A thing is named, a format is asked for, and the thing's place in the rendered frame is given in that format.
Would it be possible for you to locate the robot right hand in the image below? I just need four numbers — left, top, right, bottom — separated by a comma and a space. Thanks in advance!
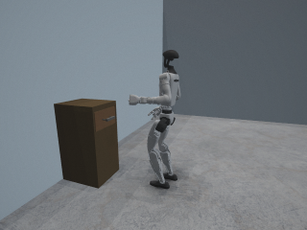
148, 106, 162, 120

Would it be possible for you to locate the robot left hand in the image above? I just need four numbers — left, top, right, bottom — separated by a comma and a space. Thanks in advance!
128, 94, 139, 105

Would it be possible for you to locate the robot left shin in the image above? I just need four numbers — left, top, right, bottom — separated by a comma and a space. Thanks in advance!
148, 151, 165, 184

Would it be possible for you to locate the drawer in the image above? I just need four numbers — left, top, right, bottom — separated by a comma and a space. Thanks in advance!
94, 106, 116, 132

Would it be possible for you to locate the robot left upper arm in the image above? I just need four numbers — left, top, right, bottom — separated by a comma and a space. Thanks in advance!
159, 72, 172, 104

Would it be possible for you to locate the left robot forearm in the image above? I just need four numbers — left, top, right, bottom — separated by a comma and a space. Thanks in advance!
138, 95, 169, 105

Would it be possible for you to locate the handle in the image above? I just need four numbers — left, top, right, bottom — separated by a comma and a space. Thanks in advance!
102, 116, 115, 122

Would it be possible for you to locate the right robot foot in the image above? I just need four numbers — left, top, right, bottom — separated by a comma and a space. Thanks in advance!
163, 172, 177, 181

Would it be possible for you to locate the cabinet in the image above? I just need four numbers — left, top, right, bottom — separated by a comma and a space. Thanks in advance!
54, 99, 119, 189

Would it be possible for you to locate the robot right upper arm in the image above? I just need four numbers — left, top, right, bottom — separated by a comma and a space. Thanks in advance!
176, 77, 181, 100

